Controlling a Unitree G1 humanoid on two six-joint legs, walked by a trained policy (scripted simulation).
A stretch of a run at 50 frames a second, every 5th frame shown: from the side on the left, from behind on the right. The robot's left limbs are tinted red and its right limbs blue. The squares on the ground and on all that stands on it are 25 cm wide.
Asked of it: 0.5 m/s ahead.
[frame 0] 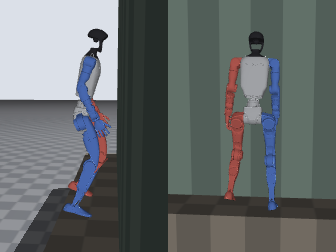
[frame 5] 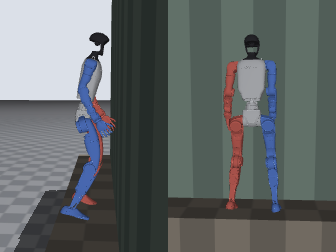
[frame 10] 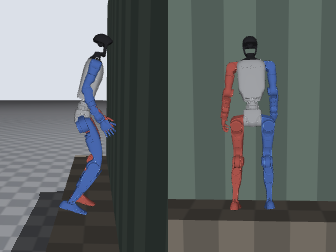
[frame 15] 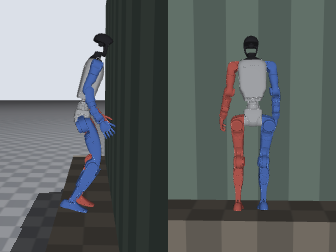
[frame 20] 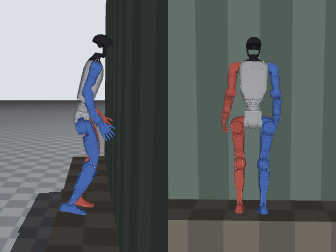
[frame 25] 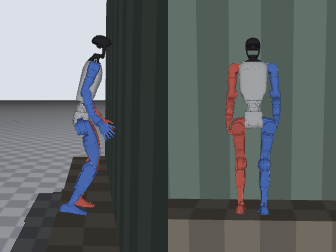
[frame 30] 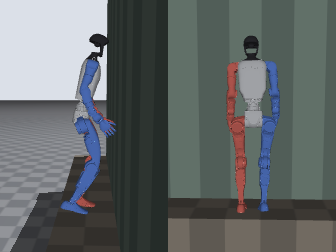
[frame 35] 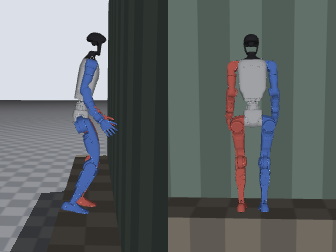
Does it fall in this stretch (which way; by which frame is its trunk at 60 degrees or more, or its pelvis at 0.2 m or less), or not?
no
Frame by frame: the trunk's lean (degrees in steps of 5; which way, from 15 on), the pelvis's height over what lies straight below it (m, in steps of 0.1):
0: 15 forward, 0.8
5: 15 forward, 0.8
10: 15 forward, 0.8
15: 15 forward, 0.8
20: 15 forward, 0.8
25: 15 forward, 0.8
30: 15 forward, 0.8
35: 15 forward, 0.8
